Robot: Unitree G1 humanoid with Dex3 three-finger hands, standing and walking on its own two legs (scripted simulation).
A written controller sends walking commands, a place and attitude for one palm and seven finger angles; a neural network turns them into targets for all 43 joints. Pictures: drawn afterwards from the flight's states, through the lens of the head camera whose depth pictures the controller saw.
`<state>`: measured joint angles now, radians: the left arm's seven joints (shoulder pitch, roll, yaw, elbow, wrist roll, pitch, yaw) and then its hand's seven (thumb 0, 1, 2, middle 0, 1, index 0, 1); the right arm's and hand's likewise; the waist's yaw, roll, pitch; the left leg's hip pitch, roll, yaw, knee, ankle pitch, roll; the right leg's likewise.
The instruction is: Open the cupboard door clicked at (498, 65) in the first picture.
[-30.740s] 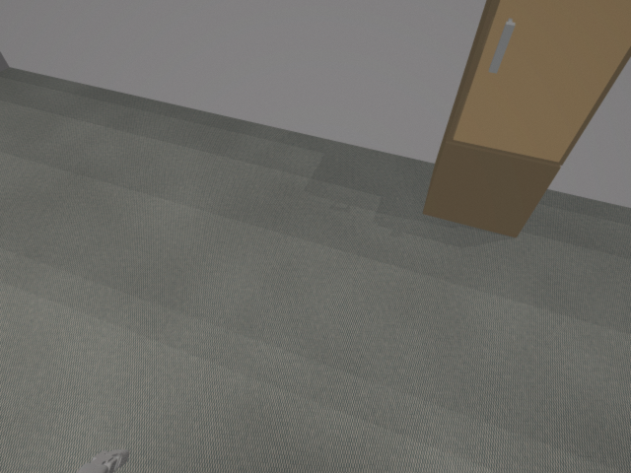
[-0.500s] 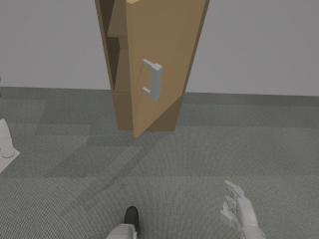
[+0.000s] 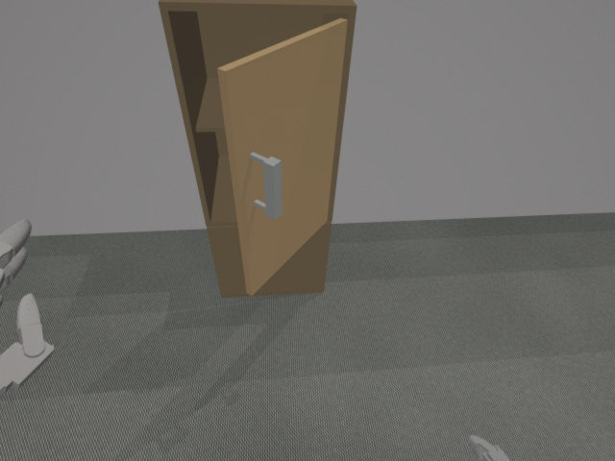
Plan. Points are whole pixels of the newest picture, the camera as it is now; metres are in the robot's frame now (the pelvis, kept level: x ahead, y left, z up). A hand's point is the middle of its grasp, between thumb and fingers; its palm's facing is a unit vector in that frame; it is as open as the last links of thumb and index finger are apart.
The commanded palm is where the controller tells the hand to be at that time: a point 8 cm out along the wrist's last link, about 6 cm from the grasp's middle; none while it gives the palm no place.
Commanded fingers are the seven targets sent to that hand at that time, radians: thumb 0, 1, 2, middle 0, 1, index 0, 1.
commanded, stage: stop stepping back and stand still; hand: left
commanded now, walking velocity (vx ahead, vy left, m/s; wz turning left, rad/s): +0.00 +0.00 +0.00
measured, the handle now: (265, 185) +0.62 +0.12 +0.01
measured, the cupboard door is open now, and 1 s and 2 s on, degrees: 49 49 49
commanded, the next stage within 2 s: let the arm hang, fingers relaxed in 0.70 s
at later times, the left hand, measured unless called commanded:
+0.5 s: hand out of the picture +0.13 +0.30 +0.16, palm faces +0.46 -0.76 -0.46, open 7.4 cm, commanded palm +0.08 +0.33 +0.18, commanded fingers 0.00 0.90 0.90 -0.20 -0.30 -0.20 -0.30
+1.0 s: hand out of the picture +0.08 +0.27 -0.10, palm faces +0.04 -0.93 -0.37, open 7.4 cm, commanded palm none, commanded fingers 0.00 0.90 0.90 -0.20 -0.30 -0.20 -0.30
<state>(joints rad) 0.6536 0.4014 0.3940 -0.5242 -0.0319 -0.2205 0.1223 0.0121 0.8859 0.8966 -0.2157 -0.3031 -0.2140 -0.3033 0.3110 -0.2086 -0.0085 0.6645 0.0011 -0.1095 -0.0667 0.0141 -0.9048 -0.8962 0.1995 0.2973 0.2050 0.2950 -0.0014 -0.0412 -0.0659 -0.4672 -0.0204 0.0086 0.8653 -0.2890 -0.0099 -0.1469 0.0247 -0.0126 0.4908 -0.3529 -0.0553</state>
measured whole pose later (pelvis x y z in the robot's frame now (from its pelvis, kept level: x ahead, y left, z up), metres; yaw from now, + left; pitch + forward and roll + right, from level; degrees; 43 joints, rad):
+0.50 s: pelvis -0.05 +0.03 +0.00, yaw +2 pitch -1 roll -1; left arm 0.58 0.40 0.41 -0.45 -0.04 -0.20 0.14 0.01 0.89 0.90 -0.22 -0.30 -0.21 -0.30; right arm 0.22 -0.19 0.02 0.61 0.00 -0.13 -0.08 0.01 -0.90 -0.90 0.20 0.30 0.21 0.30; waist 0.02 0.01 -0.01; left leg -0.29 0.02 0.02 0.45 -0.15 0.02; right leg -0.16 0.03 -0.05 0.40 -0.23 -0.01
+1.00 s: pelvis -0.06 +0.03 -0.01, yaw +3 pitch +0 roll -1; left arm 0.26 0.29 0.05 0.54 0.04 0.04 -0.01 0.00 0.91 0.90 -0.20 -0.30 -0.20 -0.30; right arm 0.15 -0.31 -0.01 0.87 -0.02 -0.04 0.01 0.01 -0.91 -0.90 0.20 0.30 0.21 0.30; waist -0.02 0.07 0.01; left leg -0.39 -0.02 0.02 0.56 -0.17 0.04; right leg -0.28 -0.01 -0.05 0.58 -0.31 -0.01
